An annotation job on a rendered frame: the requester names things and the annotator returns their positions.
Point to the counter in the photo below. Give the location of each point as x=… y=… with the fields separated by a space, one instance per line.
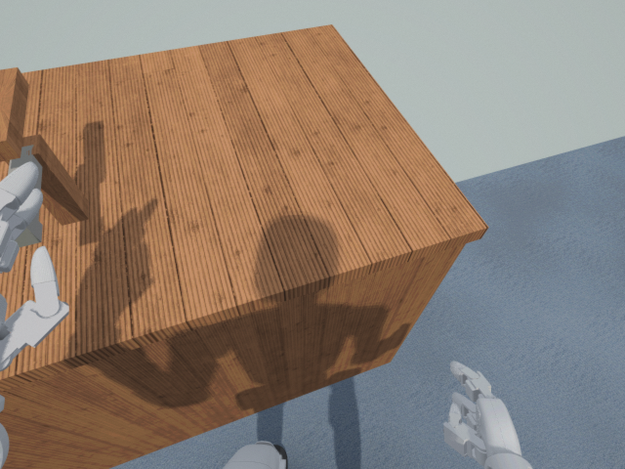
x=233 y=225

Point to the robot left hand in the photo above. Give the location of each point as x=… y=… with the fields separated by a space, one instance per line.
x=32 y=322

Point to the robot left shin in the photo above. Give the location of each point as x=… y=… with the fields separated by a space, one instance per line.
x=266 y=443

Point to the robot right hand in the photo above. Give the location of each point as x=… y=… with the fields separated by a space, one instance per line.
x=489 y=429

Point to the tap lever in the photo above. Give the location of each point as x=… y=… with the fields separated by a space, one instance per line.
x=33 y=232

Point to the robot left thigh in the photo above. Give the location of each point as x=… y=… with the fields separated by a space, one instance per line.
x=256 y=457

